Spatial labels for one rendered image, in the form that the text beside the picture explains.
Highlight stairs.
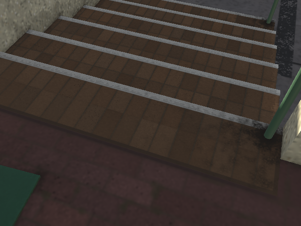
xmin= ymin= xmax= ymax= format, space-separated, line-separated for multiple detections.
xmin=5 ymin=0 xmax=280 ymax=124

